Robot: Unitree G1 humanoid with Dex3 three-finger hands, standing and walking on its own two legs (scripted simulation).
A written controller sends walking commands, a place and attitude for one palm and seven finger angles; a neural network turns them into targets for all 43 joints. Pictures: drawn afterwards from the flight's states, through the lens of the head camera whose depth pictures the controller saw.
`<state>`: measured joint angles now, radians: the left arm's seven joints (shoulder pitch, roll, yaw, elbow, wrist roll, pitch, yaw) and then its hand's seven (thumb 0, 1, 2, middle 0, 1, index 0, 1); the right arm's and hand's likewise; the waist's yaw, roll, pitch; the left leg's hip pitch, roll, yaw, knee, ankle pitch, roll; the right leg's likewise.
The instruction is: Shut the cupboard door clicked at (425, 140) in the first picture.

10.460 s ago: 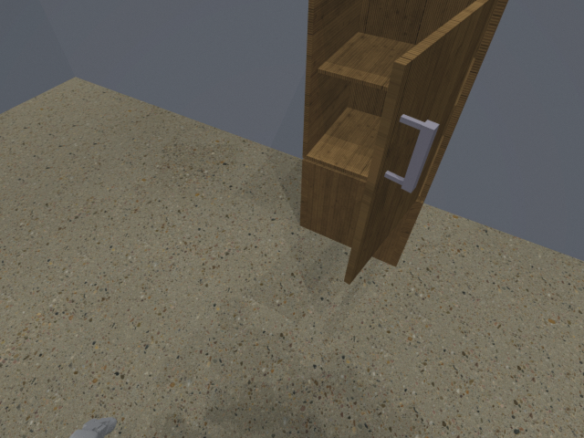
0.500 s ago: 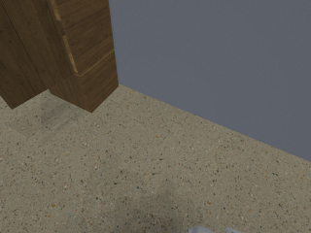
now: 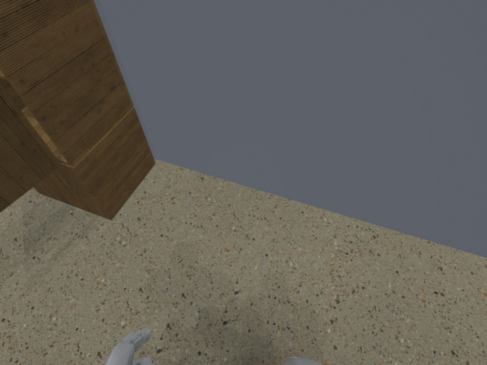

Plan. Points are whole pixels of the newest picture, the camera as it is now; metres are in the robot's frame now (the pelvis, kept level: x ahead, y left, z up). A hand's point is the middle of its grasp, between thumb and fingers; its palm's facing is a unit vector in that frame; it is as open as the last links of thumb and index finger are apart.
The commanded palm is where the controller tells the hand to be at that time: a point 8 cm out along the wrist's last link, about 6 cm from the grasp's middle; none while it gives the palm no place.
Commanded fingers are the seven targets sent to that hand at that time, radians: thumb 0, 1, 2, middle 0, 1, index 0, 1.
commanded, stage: walk to a spot facing it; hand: left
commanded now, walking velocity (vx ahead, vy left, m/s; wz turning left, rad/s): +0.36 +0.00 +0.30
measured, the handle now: out of the picture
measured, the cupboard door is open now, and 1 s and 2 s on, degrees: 81 81 81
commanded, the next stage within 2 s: turn to face it in 0.30 s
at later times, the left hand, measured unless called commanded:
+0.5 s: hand out of the picture +0.08 +0.20 -0.18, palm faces +0.31 -0.94 -0.15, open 7.4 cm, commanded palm none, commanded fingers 0.00 0.90 0.90 -0.20 -0.30 -0.20 -0.30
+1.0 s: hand (125, 267) +0.32 +0.26 -0.13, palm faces +0.44 -0.85 -0.28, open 7.4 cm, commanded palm none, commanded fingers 0.00 0.90 0.90 -0.20 -0.30 -0.20 -0.30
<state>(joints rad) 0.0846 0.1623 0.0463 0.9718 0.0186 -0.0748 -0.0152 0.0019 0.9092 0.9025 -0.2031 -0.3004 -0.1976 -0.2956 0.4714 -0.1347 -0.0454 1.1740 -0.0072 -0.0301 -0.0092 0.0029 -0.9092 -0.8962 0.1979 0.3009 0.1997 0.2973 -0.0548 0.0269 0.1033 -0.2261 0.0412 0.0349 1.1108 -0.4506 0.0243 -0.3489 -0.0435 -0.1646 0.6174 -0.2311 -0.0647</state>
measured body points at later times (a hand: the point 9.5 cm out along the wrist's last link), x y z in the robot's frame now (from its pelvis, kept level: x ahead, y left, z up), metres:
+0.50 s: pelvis +0.19 +0.05 -0.01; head +0.22 +0.08 +0.44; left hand +0.07 +0.25 -0.17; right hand +0.39 -0.15 -0.13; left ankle +0.26 +0.14 -0.72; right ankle +0.10 -0.09 -0.66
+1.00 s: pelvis +0.28 +0.02 +0.01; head +0.31 +0.01 +0.45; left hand +0.30 +0.30 -0.10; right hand +0.42 -0.20 -0.15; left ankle +0.25 +0.13 -0.69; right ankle +0.34 -0.07 -0.72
